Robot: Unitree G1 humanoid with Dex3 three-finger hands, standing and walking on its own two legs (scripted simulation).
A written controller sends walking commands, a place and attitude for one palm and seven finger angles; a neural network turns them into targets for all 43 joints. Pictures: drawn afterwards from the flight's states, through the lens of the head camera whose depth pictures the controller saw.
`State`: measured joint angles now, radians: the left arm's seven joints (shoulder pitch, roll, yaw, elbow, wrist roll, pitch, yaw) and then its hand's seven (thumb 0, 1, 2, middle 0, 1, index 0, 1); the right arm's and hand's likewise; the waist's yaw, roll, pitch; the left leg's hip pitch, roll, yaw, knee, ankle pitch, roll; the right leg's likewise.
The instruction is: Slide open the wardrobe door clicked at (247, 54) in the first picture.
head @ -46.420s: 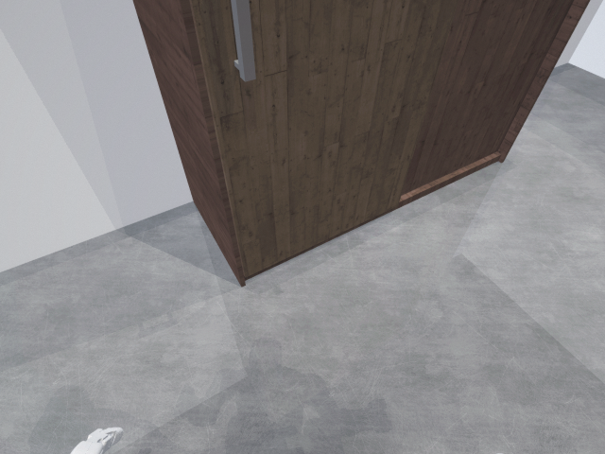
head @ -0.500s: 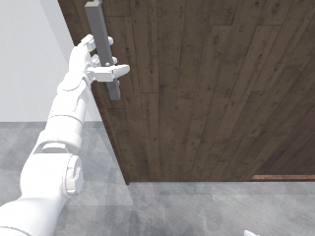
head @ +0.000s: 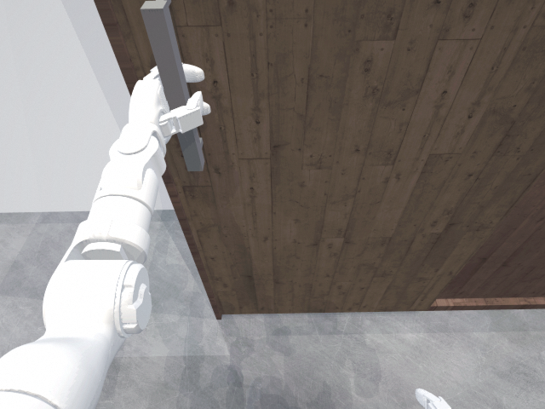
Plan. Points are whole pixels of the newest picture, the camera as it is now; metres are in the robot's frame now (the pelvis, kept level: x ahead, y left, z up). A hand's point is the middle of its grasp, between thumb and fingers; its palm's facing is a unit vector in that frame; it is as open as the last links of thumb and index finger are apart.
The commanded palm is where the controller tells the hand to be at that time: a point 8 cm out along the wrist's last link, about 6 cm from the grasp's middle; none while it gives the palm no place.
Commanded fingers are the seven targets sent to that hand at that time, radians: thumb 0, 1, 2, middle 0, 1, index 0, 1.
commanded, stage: grip the handle and tug to test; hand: left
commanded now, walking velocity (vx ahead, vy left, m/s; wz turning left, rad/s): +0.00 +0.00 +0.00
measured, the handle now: (182, 92) +0.52 +0.14 +0.21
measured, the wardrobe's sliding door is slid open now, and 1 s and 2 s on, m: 0.00 0.00 0.00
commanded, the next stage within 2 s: move the hooked fingers beside the handle in 0.52 s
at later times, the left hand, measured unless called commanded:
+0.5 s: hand (194, 111) +0.47 +0.11 +0.20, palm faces +0.01 -1.00 +0.01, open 5.5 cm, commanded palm +0.42 +0.18 +0.21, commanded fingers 0.00 0.90 0.90 -0.45 -1.40 -0.45 -1.40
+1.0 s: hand (183, 117) +0.45 +0.13 +0.21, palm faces +0.00 -1.00 +0.00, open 8.5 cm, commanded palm +0.42 +0.19 +0.21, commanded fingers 0.00 -0.16 0.44 -0.34 -1.25 -0.34 -1.25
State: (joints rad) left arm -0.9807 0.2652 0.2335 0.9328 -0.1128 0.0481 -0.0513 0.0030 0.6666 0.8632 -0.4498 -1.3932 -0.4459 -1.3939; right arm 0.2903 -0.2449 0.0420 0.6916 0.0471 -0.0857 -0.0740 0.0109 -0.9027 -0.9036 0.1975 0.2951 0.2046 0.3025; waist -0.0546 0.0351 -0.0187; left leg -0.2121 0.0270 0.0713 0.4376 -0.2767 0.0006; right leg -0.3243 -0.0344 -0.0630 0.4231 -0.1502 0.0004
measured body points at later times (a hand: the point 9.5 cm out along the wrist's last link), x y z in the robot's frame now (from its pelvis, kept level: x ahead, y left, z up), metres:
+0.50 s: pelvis +0.01 -0.01 +0.00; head +0.02 -0.03 +0.45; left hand +0.47 +0.17 +0.21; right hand +0.08 -0.27 -0.11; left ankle -0.03 +0.12 -0.74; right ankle +0.04 -0.12 -0.74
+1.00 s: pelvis +0.06 -0.01 +0.00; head +0.05 -0.03 +0.45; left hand +0.45 +0.18 +0.21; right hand +0.24 -0.24 -0.09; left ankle -0.03 +0.12 -0.74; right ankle +0.04 -0.12 -0.74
